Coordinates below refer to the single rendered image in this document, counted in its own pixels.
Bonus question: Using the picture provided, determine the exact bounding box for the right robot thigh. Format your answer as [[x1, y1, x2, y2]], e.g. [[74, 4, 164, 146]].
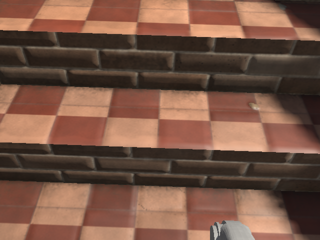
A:
[[210, 220, 255, 240]]

